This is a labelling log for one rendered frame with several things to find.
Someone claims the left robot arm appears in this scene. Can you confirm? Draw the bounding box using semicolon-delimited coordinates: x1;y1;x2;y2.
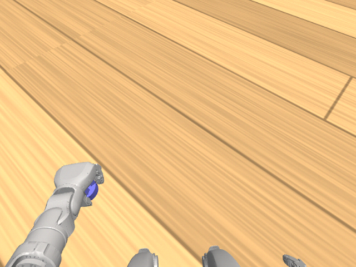
5;184;84;267

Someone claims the tin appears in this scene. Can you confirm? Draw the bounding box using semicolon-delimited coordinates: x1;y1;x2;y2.
85;180;98;200

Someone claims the right robot hand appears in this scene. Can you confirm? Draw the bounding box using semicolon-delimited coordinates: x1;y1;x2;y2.
283;255;306;267

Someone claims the left robot hand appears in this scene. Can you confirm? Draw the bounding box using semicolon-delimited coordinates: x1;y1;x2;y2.
54;162;104;207

